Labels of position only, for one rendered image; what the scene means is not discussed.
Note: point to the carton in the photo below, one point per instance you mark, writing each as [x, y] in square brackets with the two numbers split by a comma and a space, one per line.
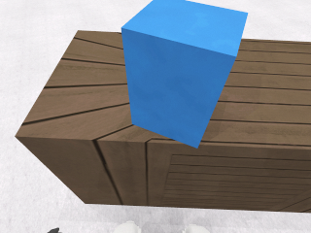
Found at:
[178, 55]

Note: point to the left robot thigh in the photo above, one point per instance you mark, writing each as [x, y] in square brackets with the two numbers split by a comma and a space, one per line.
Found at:
[128, 228]

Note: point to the pedestal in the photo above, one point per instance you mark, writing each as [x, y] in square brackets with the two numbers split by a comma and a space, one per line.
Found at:
[254, 155]

